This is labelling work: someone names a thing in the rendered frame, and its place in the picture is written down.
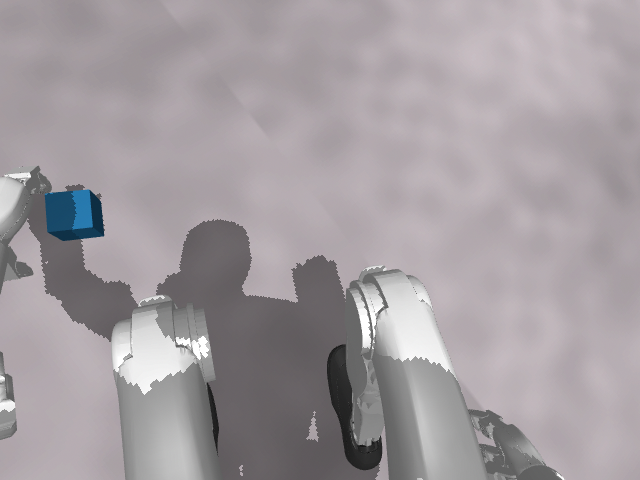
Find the right robot hand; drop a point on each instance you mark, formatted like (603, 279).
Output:
(513, 452)

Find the left robot hand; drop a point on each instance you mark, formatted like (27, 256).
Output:
(16, 203)

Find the cube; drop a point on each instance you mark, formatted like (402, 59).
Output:
(73, 215)

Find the right robot foot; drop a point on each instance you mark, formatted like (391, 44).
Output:
(360, 456)

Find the left robot arm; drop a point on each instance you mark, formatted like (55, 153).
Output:
(8, 425)

